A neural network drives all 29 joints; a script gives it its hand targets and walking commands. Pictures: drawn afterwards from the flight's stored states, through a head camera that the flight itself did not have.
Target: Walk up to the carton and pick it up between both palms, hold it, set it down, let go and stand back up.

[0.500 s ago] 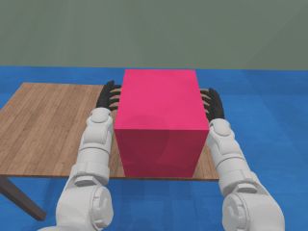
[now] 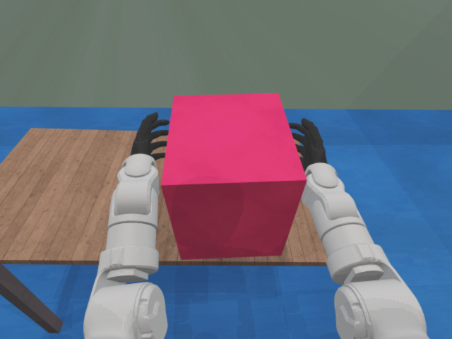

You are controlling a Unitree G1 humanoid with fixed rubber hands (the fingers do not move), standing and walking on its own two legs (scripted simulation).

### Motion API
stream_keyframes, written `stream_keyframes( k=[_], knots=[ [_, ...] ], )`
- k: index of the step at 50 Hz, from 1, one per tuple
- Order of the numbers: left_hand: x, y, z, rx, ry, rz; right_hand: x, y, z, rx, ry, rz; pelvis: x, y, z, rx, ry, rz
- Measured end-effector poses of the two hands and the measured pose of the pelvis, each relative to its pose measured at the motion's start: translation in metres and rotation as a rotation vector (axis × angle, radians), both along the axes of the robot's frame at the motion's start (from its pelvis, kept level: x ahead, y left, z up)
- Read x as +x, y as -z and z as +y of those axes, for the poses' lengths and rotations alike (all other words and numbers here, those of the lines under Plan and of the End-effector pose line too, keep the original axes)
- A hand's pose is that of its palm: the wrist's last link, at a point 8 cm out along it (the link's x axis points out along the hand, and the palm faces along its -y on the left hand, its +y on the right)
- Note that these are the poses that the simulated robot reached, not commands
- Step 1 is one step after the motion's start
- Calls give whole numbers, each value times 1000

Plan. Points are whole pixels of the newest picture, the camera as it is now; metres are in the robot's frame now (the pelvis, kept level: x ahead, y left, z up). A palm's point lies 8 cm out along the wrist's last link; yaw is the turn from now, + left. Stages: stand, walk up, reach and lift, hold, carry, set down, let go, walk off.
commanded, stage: reach and lift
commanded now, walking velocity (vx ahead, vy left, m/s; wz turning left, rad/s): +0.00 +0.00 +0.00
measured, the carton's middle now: (229, 177) +0.41 +0.00 +0.09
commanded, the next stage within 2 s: hold in 1.46 s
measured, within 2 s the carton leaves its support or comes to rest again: neither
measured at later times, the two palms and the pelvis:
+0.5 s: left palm (139, 154) +0.36 +0.15 +0.19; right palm (321, 160) +0.36 -0.15 +0.18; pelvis -0.01 +0.00 +0.00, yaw +1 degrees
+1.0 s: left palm (138, 148) +0.37 +0.15 +0.20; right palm (323, 153) +0.36 -0.15 +0.19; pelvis -0.01 +0.00 +0.00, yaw +1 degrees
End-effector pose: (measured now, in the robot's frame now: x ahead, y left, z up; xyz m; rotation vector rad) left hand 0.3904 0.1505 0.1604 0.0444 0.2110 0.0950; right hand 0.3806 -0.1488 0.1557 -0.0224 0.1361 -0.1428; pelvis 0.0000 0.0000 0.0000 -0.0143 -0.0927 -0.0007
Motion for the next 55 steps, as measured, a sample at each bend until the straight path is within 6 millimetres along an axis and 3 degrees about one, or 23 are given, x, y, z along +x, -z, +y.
stream_keyframes(
  k=[29,55],
  knots=[
    [-29,-30,0,-2,-17,-28,-24,-28,0,10,-19,-31,-11,1,2,1,-8,-49],
    [-24,-40,-2,2,-18,-34,-18,-40,-2,13,-18,-41,-7,1,1,-1,-10,-48]
  ],
)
